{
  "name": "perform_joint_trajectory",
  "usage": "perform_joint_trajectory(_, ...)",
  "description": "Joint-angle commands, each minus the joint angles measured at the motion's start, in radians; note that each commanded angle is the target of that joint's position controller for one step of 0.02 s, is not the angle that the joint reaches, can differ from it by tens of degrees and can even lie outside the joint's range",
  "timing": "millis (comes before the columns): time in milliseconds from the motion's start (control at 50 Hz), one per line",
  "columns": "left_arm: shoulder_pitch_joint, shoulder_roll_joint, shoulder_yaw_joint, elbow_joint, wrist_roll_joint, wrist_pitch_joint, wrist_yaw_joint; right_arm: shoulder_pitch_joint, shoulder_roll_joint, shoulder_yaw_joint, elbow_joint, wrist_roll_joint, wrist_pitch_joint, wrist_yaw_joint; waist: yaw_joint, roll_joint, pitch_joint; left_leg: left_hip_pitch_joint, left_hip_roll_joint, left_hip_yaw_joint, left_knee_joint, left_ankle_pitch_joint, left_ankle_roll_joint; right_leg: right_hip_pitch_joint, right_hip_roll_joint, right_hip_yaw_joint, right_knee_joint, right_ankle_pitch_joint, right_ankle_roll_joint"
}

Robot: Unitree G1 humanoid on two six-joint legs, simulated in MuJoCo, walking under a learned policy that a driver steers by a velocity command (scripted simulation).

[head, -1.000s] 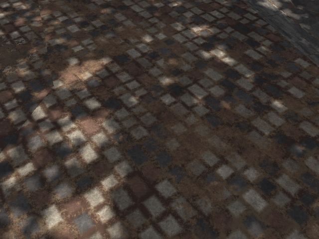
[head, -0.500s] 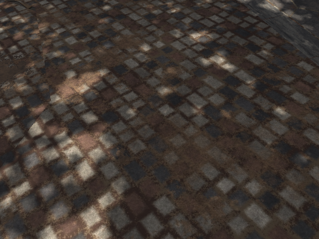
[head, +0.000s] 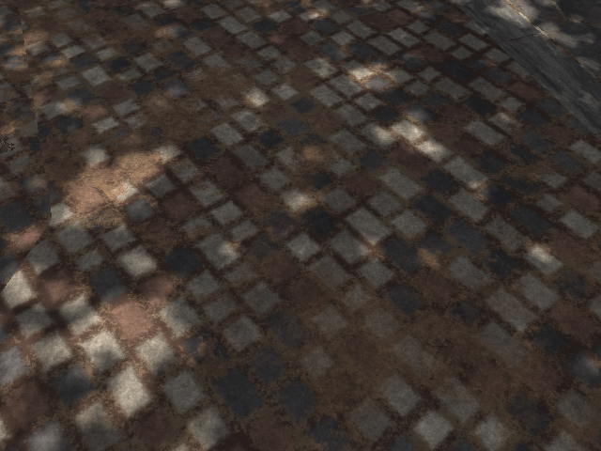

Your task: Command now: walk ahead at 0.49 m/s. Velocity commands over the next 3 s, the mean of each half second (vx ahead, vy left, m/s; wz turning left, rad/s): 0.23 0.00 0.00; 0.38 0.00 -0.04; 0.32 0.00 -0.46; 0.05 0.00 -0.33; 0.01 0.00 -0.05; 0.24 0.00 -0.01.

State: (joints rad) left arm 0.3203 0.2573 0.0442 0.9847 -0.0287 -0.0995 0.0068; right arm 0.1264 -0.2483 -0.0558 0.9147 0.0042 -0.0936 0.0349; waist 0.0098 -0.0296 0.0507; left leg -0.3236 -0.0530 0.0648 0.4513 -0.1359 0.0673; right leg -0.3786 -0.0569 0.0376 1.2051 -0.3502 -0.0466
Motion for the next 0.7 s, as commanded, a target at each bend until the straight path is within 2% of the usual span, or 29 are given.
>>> perform_joint_trajectory(20,0.058,0.056,0.024,-0.052,0.008,0.005,0.01,0.0,-0.071,-0.008,-0.024,-0.01,-0.024,0.006,0.021,0.102,-0.063,0.11,0.264,-0.306,-0.314,-0.015,0.172,-0.154,-0.102,0.045,-0.022,0.075,-0.003)
perform_joint_trajectory(40,0.047,0.05,0.024,-0.059,0.01,0.015,0.012,0.011,-0.081,-0.008,-0.013,-0.008,-0.027,0.003,0.028,0.095,-0.037,0.067,0.261,-0.268,-0.328,0.082,0.181,-0.152,-0.103,0.033,-0.055,0.08,0.01)
perform_joint_trajectory(80,-0.016,0.065,0.029,-0.092,0.023,0.023,0.019,0.034,-0.117,-0.011,0.006,-0.016,-0.028,-0.011,0.035,0.08,-0.004,0.037,0.255,-0.191,-0.321,0.349,0.191,-0.183,-0.097,0.014,-0.159,0.139,0.046)
perform_joint_trajectory(120,-0.079,0.052,0.023,-0.115,0.034,0.02,0.015,0.051,-0.129,-0.01,0.017,-0.018,-0.019,-0.026,0.023,0.077,-0.012,0.036,0.211,-0.104,-0.29,0.504,0.163,-0.161,-0.078,-0.012,-0.336,0.268,0.06)
perform_joint_trajectory(160,-0.166,0.029,0.011,-0.133,0.035,0.017,0.006,0.095,-0.139,-0.008,0.033,-0.014,-0.01,-0.036,-0.016,0.079,-0.031,0.048,0.179,-0.059,-0.271,0.521,0.134,-0.096,-0.037,-0.045,-0.501,0.405,0.058)
perform_joint_trajectory(220,-0.229,0.051,0.01,-0.151,0.027,0.021,-0.004,0.142,-0.156,-0.007,0.065,-0.004,0.006,-0.043,-0.039,0.085,-0.06,0.146,0.212,-0.083,-0.23,0.48,0.126,-0.06,-0.008,-0.028,-0.613,0.465,0.052)
perform_joint_trajectory(260,-0.244,0.079,0.015,-0.163,0.034,0.021,-0.01,0.137,-0.158,-0.008,0.077,0.004,0.02,-0.047,-0.029,0.092,-0.07,0.214,0.241,-0.114,-0.164,0.474,0.11,-0.055,-0.001,-0.01,-0.658,0.402,0.028)
perform_joint_trajectory(280,-0.225,0.096,0.021,-0.16,0.039,0.018,-0.012,0.127,-0.16,-0.009,0.08,0.007,0.027,-0.049,-0.01,0.091,-0.08,0.238,0.246,-0.127,-0.119,0.46,0.095,-0.025,0.006,-0.007,-0.691,0.384,0.015)
perform_joint_trajectory(300,-0.174,0.109,0.028,-0.141,0.044,0.014,-0.012,0.113,-0.155,-0.007,0.08,0.01,0.034,-0.051,0.022,0.077,-0.098,0.244,0.224,-0.122,-0.048,0.447,0.072,0.049,0.02,-0.021,-0.755,0.428,-0.001)
perform_joint_trajectory(320,-0.119,0.163,0.044,-0.122,0.052,0.01,-0.006,0.159,-0.137,-0.002,0.085,-0.003,0.035,-0.051,0.026,0.023,-0.142,0.223,0.158,-0.097,0.065,0.406,0.03,0.178,-0.012,0.003,-0.788,0.716,-0.026)
perform_joint_trajectory(340,-0.064,0.218,0.051,-0.117,0.064,0.013,-0.002,0.251,-0.09,0.014,0.089,-0.027,0.027,-0.048,-0.009,-0.095,-0.262,0.073,0.082,-0.067,0.25,0.089,-0.018,0.437,-0.159,0.136,-0.692,1.106,-0.107)
perform_joint_trajectory(360,-0.029,0.153,0.032,-0.098,0.061,0.029,-0.003,0.355,-0.008,0.041,0.128,-0.017,0.03,-0.044,-0.014,-0.249,-0.38,-0.059,0.019,-0.066,0.461,-0.412,-0.072,0.578,-0.318,0.318,-0.709,1.147,-0.267)
perform_joint_trajectory(380,-0.03,0.083,0.011,-0.098,0.043,0.037,-0.012,0.302,-0.085,0.024,0.128,0.002,0.045,-0.043,0.009,-0.173,-0.369,-0.088,0.033,-0.127,0.554,-0.58,-0.092,0.512,-0.304,0.36,-0.76,0.938,-0.274)
perform_joint_trajectory(400,-0.085,0.088,0.008,-0.101,0.035,0.041,-0.015,0.234,-0.118,0.012,0.11,0.016,0.061,-0.048,0.002,-0.121,-0.286,-0.138,0.059,-0.138,0.597,-0.56,-0.097,0.422,-0.275,0.334,-0.804,0.707,-0.24)
perform_joint_trajectory(420,-0.147,0.095,0.006,-0.113,0.038,0.044,-0.013,0.185,-0.117,0.008,0.106,0.016,0.08,-0.059,-0.009,-0.065,-0.222,-0.149,0.083,-0.133,0.588,-0.51,-0.105,0.323,-0.249,0.309,-0.847,0.534,-0.21)
perform_joint_trajectory(440,-0.185,0.123,0.016,-0.119,0.034,0.048,-0.008,0.16,-0.121,0.002,0.099,0.01,0.095,-0.068,-0.018,-0.055,-0.177,-0.149,0.099,-0.118,0.55,-0.456,-0.108,0.239,-0.227,0.294,-0.912,0.285,-0.189)
perform_joint_trajectory(460,-0.202,0.157,0.028,-0.12,0.035,0.054,-0.002,0.153,-0.121,-0.001,0.096,0.01,0.102,-0.073,-0.026,-0.086,-0.153,-0.123,0.104,-0.097,0.514,-0.409,-0.106,0.172,-0.205,0.29,-0.977,0.04,-0.17)
perform_joint_trajectory(480,-0.21,0.176,0.036,-0.121,0.035,0.06,0.003,0.151,-0.115,-0.002,0.096,0.009,0.1,-0.075,-0.03,-0.119,-0.136,-0.099,0.091,-0.069,0.487,-0.382,-0.1,0.122,-0.19,0.288,-1.027,-0.1,-0.163)
perform_joint_trajectory(520,-0.219,0.166,0.04,-0.125,0.03,0.057,0.012,0.158,-0.101,-0.005,0.107,0.006,0.085,-0.073,-0.042,-0.133,-0.129,-0.04,0.086,-0.046,0.422,-0.334,-0.076,0.064,-0.175,0.255,-1.074,-0.158,-0.156)
perform_joint_trajectory(580,-0.216,0.157,0.046,-0.12,0.013,0.047,0.015,0.154,-0.078,-0.003,0.126,-0.003,0.062,-0.067,-0.053,-0.112,-0.125,0.052,0.081,-0.027,0.265,-0.236,-0.036,0.027,-0.158,0.197,-1.087,-0.141,-0.152)
perform_joint_trajectory(640,-0.218,0.154,0.051,-0.115,-0.007,0.059,0.016,0.194,-0.067,-0.004,0.157,-0.006,0.052,-0.058,-0.089,-0.089,-0.107,0.177,0.058,0.016,0.077,-0.123,-0.002,-0.028,-0.134,0.154,-1.055,-0.215,-0.125)
perform_joint_trajectory(660,-0.228,0.137,0.048,-0.119,-0.008,0.062,0.016,0.224,-0.067,-0.005,0.171,-0.008,0.051,-0.057,-0.107,-0.071,-0.092,0.219,0.055,0.014,0.028,-0.142,0.015,-0.064,-0.11,0.133,-1.016,-0.24,-0.102)
perform_joint_trajectory(680,-0.258,0.098,0.037,-0.135,-0.005,0.063,0.013,0.278,-0.081,-0.007,0.187,-0.008,0.048,-0.056,-0.129,-0.008,-0.071,0.26,0.11,-0.068,-0.063,-0.227,0.044,-0.127,-0.064,0.083,-0.898,-0.227,-0.066)
perform_joint_trajectory(700,-0.288,0.022,0.019,-0.158,0.006,0.061,0.005,0.363,-0.126,-0.012,0.201,-0.007,0.043,-0.06,-0.143,0.186,-0.082,0.352,0.302,-0.338,-0.212,-0.416,0.097,-0.27,0.034,-0.039,-0.564,-0.169,-0.003)
